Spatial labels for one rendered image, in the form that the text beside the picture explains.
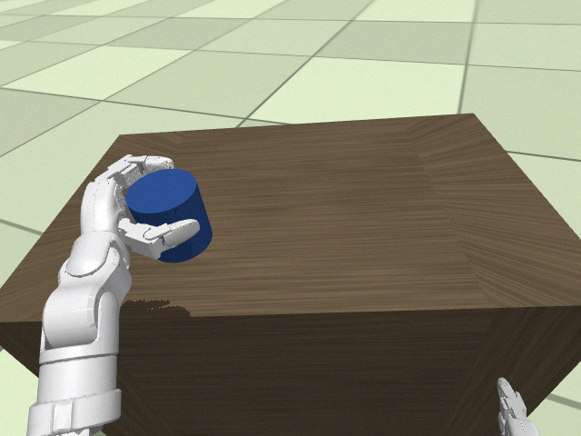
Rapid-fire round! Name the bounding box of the left robot hand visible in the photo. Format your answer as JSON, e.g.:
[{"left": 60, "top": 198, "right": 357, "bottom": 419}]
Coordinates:
[{"left": 80, "top": 154, "right": 200, "bottom": 260}]

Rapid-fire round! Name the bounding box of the left robot arm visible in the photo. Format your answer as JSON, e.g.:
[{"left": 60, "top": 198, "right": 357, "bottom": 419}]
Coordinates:
[{"left": 26, "top": 231, "right": 132, "bottom": 436}]

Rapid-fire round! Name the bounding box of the right robot hand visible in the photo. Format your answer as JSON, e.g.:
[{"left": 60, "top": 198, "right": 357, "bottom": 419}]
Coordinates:
[{"left": 497, "top": 378, "right": 540, "bottom": 436}]

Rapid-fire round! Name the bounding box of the can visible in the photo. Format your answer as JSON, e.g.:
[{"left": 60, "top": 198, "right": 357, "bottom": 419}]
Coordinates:
[{"left": 125, "top": 169, "right": 212, "bottom": 263}]

